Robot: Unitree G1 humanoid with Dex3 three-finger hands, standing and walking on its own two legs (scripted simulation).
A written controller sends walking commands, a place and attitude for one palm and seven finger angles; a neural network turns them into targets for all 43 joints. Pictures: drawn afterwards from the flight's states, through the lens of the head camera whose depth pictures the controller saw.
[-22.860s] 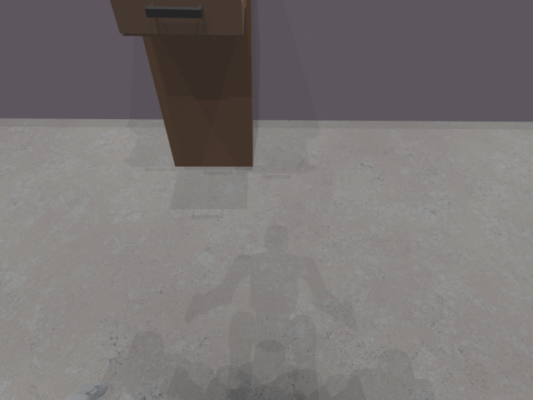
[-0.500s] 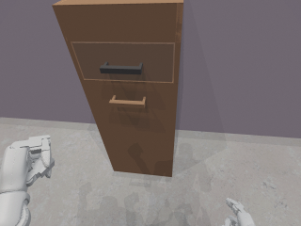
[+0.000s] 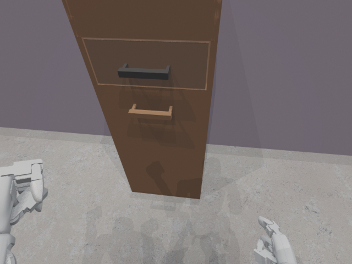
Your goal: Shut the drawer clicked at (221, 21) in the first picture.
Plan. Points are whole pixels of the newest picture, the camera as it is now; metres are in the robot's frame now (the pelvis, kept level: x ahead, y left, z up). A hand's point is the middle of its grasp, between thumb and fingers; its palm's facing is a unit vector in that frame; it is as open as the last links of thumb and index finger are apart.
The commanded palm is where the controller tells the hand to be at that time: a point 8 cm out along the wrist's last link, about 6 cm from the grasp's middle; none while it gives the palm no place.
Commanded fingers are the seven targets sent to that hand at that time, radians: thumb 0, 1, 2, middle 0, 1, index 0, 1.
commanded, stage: step back with the hand held close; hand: left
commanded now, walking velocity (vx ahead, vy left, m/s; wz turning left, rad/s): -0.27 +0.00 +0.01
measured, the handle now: (145, 70) +0.64 +0.16 +0.13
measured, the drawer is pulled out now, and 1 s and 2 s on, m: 0.00 0.00 0.00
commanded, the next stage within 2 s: stop stepping back and stand still in 1.04 s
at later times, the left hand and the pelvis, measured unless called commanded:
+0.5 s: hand (17, 237) +0.12 +0.25 +0.15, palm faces +0.34 -0.80 -0.49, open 3.3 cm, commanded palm +0.06 +0.29 +0.17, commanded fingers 0.00 0.90 0.90 -1.40 -1.60 -1.40 -1.60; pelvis -0.07 +0.01 -0.01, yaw +0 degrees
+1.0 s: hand out of the picture +0.05 +0.25 +0.15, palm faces +0.28 -0.84 -0.47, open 3.3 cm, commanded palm -0.02 +0.30 +0.17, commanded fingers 0.00 0.90 0.90 -1.40 -1.60 -1.40 -1.60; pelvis -0.16 +0.02 -0.02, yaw -1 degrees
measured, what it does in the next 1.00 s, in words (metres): walks backwards: right foot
